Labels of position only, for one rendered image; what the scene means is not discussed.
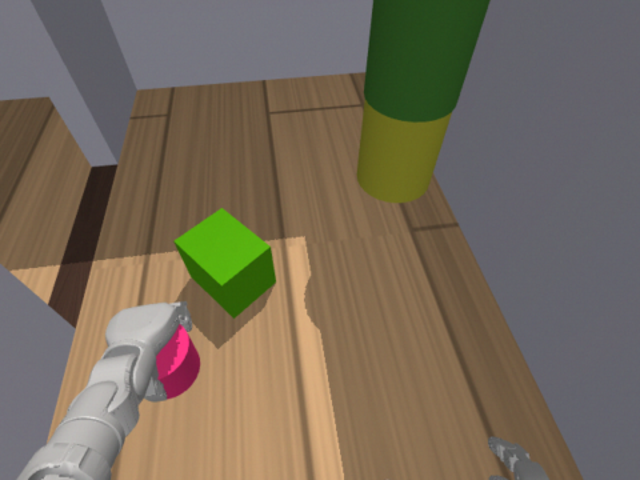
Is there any left robot arm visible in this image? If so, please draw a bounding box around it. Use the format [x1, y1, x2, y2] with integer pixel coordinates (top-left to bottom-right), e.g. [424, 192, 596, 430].
[17, 340, 156, 480]

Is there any potted plant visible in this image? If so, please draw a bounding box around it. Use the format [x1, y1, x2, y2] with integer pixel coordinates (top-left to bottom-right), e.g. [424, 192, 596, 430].
[357, 0, 490, 203]

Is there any right robot hand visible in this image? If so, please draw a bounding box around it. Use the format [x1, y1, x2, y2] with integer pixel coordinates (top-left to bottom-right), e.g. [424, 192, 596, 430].
[488, 437, 549, 480]

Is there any left robot hand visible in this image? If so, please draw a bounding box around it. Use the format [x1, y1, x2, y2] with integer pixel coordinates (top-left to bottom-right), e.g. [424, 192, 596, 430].
[105, 301, 192, 402]

